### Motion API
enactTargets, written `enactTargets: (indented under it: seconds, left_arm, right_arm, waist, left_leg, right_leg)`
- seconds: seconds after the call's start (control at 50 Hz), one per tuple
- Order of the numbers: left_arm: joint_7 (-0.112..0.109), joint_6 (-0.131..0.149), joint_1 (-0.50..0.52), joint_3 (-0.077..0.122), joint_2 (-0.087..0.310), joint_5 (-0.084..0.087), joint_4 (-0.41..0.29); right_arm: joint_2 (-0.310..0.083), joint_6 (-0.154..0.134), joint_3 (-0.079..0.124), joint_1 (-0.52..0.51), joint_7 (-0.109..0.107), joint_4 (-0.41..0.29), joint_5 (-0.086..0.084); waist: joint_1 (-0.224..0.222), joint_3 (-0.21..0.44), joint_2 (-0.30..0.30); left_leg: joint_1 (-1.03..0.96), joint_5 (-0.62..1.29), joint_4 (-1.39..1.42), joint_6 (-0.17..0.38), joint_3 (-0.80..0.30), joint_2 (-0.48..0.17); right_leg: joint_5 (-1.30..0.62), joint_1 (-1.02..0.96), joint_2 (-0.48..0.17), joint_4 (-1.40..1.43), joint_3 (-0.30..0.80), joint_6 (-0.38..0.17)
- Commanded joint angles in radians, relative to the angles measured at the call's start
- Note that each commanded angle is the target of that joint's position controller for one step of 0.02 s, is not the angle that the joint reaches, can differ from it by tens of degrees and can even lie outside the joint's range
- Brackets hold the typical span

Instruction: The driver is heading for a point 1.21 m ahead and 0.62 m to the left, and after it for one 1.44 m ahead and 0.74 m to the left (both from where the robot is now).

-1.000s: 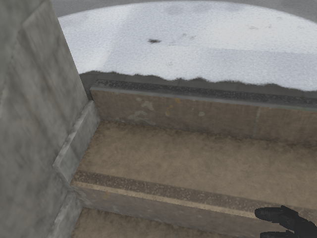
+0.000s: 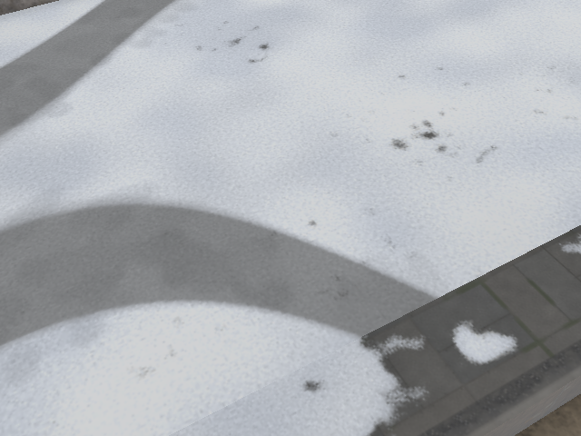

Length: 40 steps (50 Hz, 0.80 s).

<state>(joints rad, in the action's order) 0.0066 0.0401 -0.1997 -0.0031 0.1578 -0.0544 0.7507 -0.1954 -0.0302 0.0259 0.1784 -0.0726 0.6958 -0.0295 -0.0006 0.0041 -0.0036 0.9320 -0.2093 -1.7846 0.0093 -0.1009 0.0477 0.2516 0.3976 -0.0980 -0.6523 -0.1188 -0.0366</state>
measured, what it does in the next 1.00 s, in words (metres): climbs, turning left: left foot 0.16 m higher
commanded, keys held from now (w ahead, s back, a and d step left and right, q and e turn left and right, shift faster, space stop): q+shift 0.86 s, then shift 0.04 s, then e+shift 0.10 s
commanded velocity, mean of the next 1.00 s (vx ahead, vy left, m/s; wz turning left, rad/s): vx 0.02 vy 0.00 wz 0.79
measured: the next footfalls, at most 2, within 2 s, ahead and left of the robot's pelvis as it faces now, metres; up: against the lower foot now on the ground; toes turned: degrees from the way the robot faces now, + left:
left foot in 0.40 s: +0.24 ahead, +0.29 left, +0.16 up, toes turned +22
right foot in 1.18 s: +0.50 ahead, +0.28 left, +0.16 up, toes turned +47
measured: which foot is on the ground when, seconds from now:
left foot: up 0.00-0.38, down 0.40-1.00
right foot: down 0.00-0.40, up 0.42-1.00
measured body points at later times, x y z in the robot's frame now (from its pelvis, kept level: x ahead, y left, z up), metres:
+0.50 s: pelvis +0.15 +0.17 +0.03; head +0.15 +0.23 +0.48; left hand +0.20 +0.49 -0.10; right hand +0.40 -0.02 -0.02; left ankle +0.20 +0.28 -0.56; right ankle +0.08 -0.07 -0.56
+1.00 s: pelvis +0.29 +0.26 +0.18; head +0.27 +0.30 +0.63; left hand +0.23 +0.58 +0.09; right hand +0.61 +0.24 +0.14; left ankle +0.21 +0.28 -0.56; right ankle +0.50 +0.22 -0.46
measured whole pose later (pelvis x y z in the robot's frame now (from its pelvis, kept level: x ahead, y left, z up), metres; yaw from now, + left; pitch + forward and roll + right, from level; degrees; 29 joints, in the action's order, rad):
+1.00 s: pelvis +0.29 +0.26 +0.18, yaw +49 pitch +4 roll -4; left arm -0.04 0.04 -0.10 0.05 0.26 0.00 0.60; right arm -0.24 0.06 0.03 0.15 -0.06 0.49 -0.01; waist 0.01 0.04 0.03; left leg 0.21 -0.28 -0.51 0.10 -0.43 0.20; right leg 0.17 0.77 0.00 -1.05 0.08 0.09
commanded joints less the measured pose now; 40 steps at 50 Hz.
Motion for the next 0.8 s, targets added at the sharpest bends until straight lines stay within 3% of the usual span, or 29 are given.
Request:
enactTargets:
  seconds: [0.02,0.04,0.1,0.16,0.22,0.24,0.28,0.3,0.32,0.34,0.36,0.38,0.4,0.42,0.44,0.46,0.48,0.5,0.52,0.54,0.6,0.62,0.64,0.68,0.7,0.72,0.74,0.76,0.8]
  left_arm:
    - [-0.037,0.007,0.093,0.007,0.084,-0.004,-0.08]
    - [-0.05,-0.004,0.051,0.007,0.089,0.024,-0.081]
    - [-0.082,-0.013,-0.01,0.027,0.147,0.071,-0.062]
    - [-0.114,-0.021,-0.027,0.036,0.16,0.061,-0.07]
    - [-0.12,-0.029,-0.015,0.06,0.207,0.056,-0.062]
    - [-0.124,-0.037,-0.042,0.07,0.23,0.065,-0.048]
    - [-0.121,-0.064,-0.069,0.092,0.257,0.086,-0.029]
    - [-0.126,-0.068,-0.054,0.102,0.275,0.077,-0.025]
    - [-0.128,-0.073,-0.018,0.114,0.301,0.082,-0.024]
    - [-0.11,-0.094,0.095,0.123,0.355,0.093,-0.038]
    - [-0.09,-0.1,0.11,0.132,0.392,0.1,-0.043]
    - [-0.065,-0.095,0.099,0.125,0.38,0.101,-0.021]
    - [-0.056,-0.095,0.098,0.106,0.333,0.112,-0.042]
    - [-0.067,-0.071,0.084,0.07,0.176,0.093,-0.118]
    - [-0.04,-0.046,0.007,0.074,0.208,0.08,-0.126]
    - [-0.027,-0.044,0.017,0.08,0.215,0.099,-0.117]
    - [-0.03,-0.044,0.103,0.074,0.208,0.095,-0.144]
    - [-0.039,-0.042,0.124,0.068,0.172,0.08,-0.146]
    - [-0.036,-0.042,0.132,0.062,0.154,0.063,-0.173]
    - [-0.027,-0.033,0.121,0.059,0.158,0.056,-0.184]
    - [-0.005,-0.023,0.119,0.048,0.152,0.035,-0.217]
    - [-0.006,-0.025,0.097,0.049,0.151,0.041,-0.211]
    - [-0.016,-0.03,0.09,0.035,0.118,0.037,-0.224]
    - [-0.039,-0.051,0.063,0.037,0.113,0.033,-0.226]
    - [-0.056,-0.054,0.122,0.021,0.09,0.035,-0.261]
    - [-0.062,-0.052,0.16,0.025,0.097,0.027,-0.28]
    - [-0.065,-0.043,0.179,0.039,0.124,0.038,-0.271]
    - [-0.062,-0.037,0.173,0.044,0.124,0.045,-0.268]
    - [-0.061,-0.022,0.151,0.054,0.136,0.054,-0.258]
  right_arm:
    - [0.016,0.042,0.004,0.107,-0.026,-0.02,0.003]
    - [0.002,0.053,0.002,0.1,-0.037,-0.034,-0.001]
    - [-0.019,0.079,0.0,0.014,-0.007,-0.124,0.02]
    - [-0.022,0.095,-0.006,-0.031,0.009,-0.192,0.033]
    - [-0.002,0.109,-0.022,-0.083,0.023,-0.24,0.037]
    - [0.003,0.114,-0.028,-0.109,0.028,-0.273,0.038]
    - [0.025,0.11,-0.049,-0.198,0.042,-0.327,0.042]
    - [0.043,0.108,-0.06,-0.234,0.046,-0.348,0.05]
    - [0.048,0.107,-0.068,-0.236,0.058,-0.367,0.054]
    - [0.044,0.1,-0.073,-0.14,0.073,-0.341,0.038]
    - [-0.031,0.092,-0.037,-0.06,0.076,-0.305,0.027]
    - [-0.102,0.068,0.013,0.103,0.066,-0.225,0.02]
    - [-0.199,0.052,0.068,0.266,0.07,-0.156,0.017]
    - [-0.426,0.051,0.124,0.266,0.068,-0.165,0.047]
    - [-0.404,0.036,0.097,0.11,0.065,-0.231,0.059]
    - [-0.31,0.03,0.069,0.051,0.076,-0.273,0.05]
    - [-0.24,0.021,0.055,0.051,0.078,-0.263,0.03]
    - [-0.177,0.02,0.047,0.01,0.076,-0.246,0.017]
    - [-0.132,0.021,0.035,-0.042,0.066,-0.237,0.015]
    - [-0.107,0.015,0.026,-0.052,0.056,-0.245,0.02]
    - [-0.142,0.002,0.034,0.015,0.036,-0.237,0.014]
    - [-0.148,-0.003,0.036,0.017,0.032,-0.234,0.002]
    - [-0.134,0.009,0.034,0.012,0.036,-0.235,0.006]
    - [-0.145,0.023,0.042,-0.01,0.032,-0.238,-0.016]
    - [-0.14,0.04,0.039,-0.043,0.025,-0.261,-0.017]
    - [-0.143,0.047,0.047,-0.012,0.02,-0.255,-0.007]
    - [-0.145,0.038,0.053,-0.023,0.017,-0.276,0.006]
    - [-0.149,0.037,0.054,0.004,0.015,-0.273,0.02]
    - [-0.172,0.046,0.061,0.017,0.013,-0.269,0.009]
  waist:
    - [0.029,0.018,0.108]
    - [0.012,0.016,0.107]
    - [0.002,-0.024,0.113]
    - [0.008,-0.042,0.173]
    - [-0.005,-0.036,0.166]
    - [-0.007,-0.048,0.205]
    - [-0.028,-0.067,0.214]
    - [-0.027,-0.057,0.205]
    - [-0.001,-0.047,0.199]
    - [0.085,-0.004,0.239]
    - [0.112,0.05,0.207]
    - [0.162,0.124,0.167]
    - [0.214,0.154,0.066]
    - [0.142,0.102,-0.535]
    - [0.026,0.305,-0.618]
    - [0.024,0.297,-0.435]
    - [0.046,0.198,-0.325]
    - [0.032,0.131,-0.244]
    - [-0.001,0.096,-0.218]
    - [-0.009,0.094,-0.185]
    - [0.007,0.107,-0.101]
    - [0.001,0.082,-0.044]
    - [-0.01,0.066,-0.016]
    - [-0.019,0.02,-0.008]
    - [-0.012,-0.018,-0.06]
    - [0.01,-0.009,-0.085]
    - [0.028,0.035,-0.077]
    - [0.033,0.072,-0.092]
    - [0.024,0.106,-0.071]
  left_leg:
    - [0.092,-0.04,-0.403,-0.045,0.033,0.023]
    - [0.158,-0.077,-0.447,-0.052,0.015,0.026]
    - [0.3,-0.142,-0.466,-0.091,-0.012,-0.012]
    - [0.342,-0.184,-0.422,-0.133,0.004,-0.067]
    - [0.361,-0.241,-0.365,-0.134,0.023,-0.123]
    - [0.432,-0.333,-0.387,-0.126,0.002,-0.153]
    - [0.514,-0.447,-0.229,-0.099,0.01,-0.201]
    - [0.477,-0.467,-0.16,-0.078,0.032,-0.221]
    - [0.417,-0.436,0.01,-0.051,0.036,-0.257]
    - [0.072,-0.492,0.311,0.013,0.093,-0.235]
    - [-0.199,-0.38,0.394,0.035,0.199,-0.168]
    - [-0.412,-0.351,0.356,0.081,0.302,-0.038]
    - [-0.539,-0.299,0.592,0.152,0.2,0.066]
    - [-0.66,-0.193,1.108,0.286,-0.445,-0.054]
    - [-0.695,-0.136,1.381,0.278,-0.817,-0.189]
    - [-0.659,-0.211,1.396,0.262,-0.765,-0.214]
    - [-0.581,-0.228,1.348,0.239,-0.694,-0.193]
    - [-0.528,-0.262,1.238,0.216,-0.603,-0.156]
    - [-0.425,-0.228,1.138,0.21,-0.52,-0.094]
    - [-0.422,-0.221,1.116,0.213,-0.508,-0.099]
    - [-0.538,-0.184,1.183,0.189,-0.582,-0.118]
    - [-0.544,-0.2,1.196,0.163,-0.555,-0.109]
    - [-0.525,-0.207,1.205,0.143,-0.488,-0.079]
    - [-0.505,-0.192,1.27,0.117,-0.433,-0.048]
    - [-0.556,-0.062,1.359,0.096,-0.419,-0.032]
    - [-0.62,0.024,1.379,0.09,-0.44,-0.033]
    - [-0.716,0.135,1.378,0.077,-0.488,-0.078]
    - [-0.773,0.216,1.361,0.108,-0.514,-0.096]
    - [-0.826,0.29,1.348,0.141,-0.519,-0.109]
  right_leg:
    - [-0.35,-0.063,-0.283,0.286,0.13,-0.157]
    - [-0.295,-0.146,-0.276,0.289,0.127,-0.148]
    - [-0.162,-0.32,-0.291,0.326,0.08,-0.103]
    - [-0.166,-0.374,-0.305,0.342,0.028,-0.105]
    - [-0.188,-0.435,-0.341,0.362,-0.006,-0.11]
    - [-0.258,-0.49,-0.379,0.381,0.014,-0.114]
    - [-0.161,-0.567,-0.374,0.383,-0.006,-0.086]
    - [-0.199,-0.559,-0.371,0.393,-0.035,-0.074]
    - [-0.17,-0.551,-0.358,0.402,-0.073,-0.048]
    - [-0.258,-0.348,-0.299,0.445,-0.163,-0.044]
    - [-0.37,-0.261,-0.3,0.443,-0.17,-0.066]
    - [-0.86,-0.251,-0.274,0.289,-0.23,-0.085]
    - [-1.015,-0.24,-0.2,-0.031,-0.199,-0.047]
    - [0.165,0.126,0.04,-0.493,-0.072,0.12]
    - [0.27,0.117,0.139,-0.746,0.247,0.099]
    - [0.194,0.157,0.152,-0.861,0.262,0.087]
    - [0.153,0.204,0.156,-0.879,0.25,0.064]
    - [0.106,0.239,0.132,-0.912,0.266,0.05]
    - [0.057,0.216,0.136,-0.959,0.281,0.03]
    - [0.012,0.246,0.145,-1.023,0.288,0.018]
    - [0.017,0.346,0.18,-1.097,0.287,-0.002]
    - [0.007,0.356,0.173,-1.099,0.286,-0.002]
    - [-0.013,0.363,0.15,-1.004,0.3,0.01]
    - [-0.044,0.365,0.129,-0.955,0.284,0.04]
    - [0.015,0.416,0.128,-0.778,0.231,0.064]
    - [0.027,0.435,0.13,-0.697,0.226,0.087]
    - [0.015,0.469,0.114,-0.669,0.244,0.1]
    - [0.005,0.494,0.111,-0.666,0.263,0.113]
    - [-0.008,0.53,0.114,-0.692,0.28,0.115]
